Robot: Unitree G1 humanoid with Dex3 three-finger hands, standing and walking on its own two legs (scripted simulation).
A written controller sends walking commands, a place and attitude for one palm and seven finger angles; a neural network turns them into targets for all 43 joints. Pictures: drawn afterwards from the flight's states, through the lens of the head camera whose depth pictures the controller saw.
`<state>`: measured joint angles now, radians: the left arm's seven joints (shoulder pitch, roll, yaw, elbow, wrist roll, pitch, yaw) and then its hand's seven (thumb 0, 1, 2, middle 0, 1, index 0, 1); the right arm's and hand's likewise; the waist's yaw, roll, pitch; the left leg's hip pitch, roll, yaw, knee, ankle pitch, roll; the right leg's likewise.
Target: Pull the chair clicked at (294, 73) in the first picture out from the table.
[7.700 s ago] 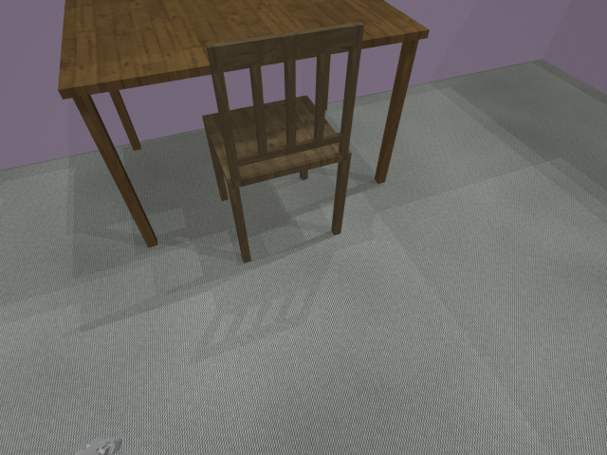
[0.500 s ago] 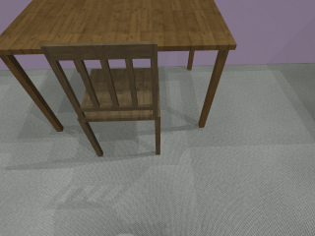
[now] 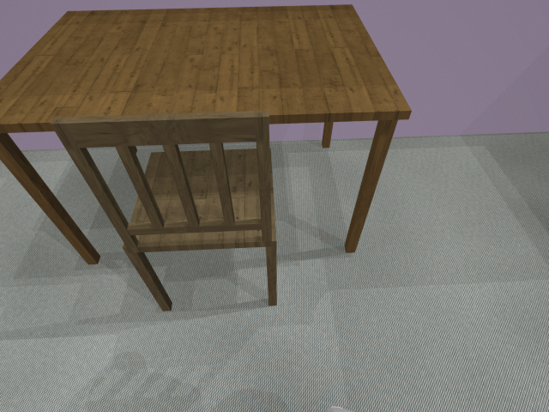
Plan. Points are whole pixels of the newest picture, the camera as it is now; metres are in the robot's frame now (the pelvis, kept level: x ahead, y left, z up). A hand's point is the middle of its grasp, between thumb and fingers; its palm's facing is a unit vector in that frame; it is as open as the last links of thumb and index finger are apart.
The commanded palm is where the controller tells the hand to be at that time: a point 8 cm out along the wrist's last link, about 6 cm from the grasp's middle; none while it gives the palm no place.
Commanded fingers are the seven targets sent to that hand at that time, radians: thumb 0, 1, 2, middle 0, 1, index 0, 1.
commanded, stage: take the last steps up to it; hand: left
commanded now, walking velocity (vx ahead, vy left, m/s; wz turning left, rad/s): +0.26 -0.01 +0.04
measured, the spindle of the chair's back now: (183, 188) +0.61 +0.24 -0.10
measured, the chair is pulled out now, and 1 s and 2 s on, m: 0.00 0.00 0.00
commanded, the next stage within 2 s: come to a stop and stand still in 0.30 s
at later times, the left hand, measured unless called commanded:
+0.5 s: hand out of the picture +0.11 +0.13 -0.17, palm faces +0.11 -0.98 -0.14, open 7.4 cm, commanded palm none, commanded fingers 0.00 0.90 0.90 -0.20 -0.30 -0.20 -0.30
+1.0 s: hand out of the picture +0.15 +0.14 -0.17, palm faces +0.02 -0.97 -0.25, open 7.4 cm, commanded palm none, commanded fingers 0.00 0.90 0.90 -0.20 -0.30 -0.20 -0.30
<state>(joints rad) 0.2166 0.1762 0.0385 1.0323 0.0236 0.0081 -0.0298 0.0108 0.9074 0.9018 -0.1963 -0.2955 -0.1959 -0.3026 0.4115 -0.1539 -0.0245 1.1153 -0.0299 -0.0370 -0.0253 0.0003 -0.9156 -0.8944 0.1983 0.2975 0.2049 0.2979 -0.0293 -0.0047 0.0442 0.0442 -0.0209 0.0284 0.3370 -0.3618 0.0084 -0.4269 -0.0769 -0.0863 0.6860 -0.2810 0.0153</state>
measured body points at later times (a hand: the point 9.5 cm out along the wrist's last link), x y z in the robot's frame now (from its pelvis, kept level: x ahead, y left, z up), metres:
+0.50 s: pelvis +0.15 -0.02 +0.00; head +0.16 -0.01 +0.45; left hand +0.11 +0.19 -0.16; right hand +0.23 -0.24 -0.15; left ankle +0.22 +0.10 -0.73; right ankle +0.09 -0.11 -0.73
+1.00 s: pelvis +0.15 -0.05 +0.00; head +0.14 -0.07 +0.45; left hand +0.15 +0.19 -0.15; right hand +0.19 -0.28 -0.16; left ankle +0.20 +0.09 -0.73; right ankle +0.13 -0.15 -0.73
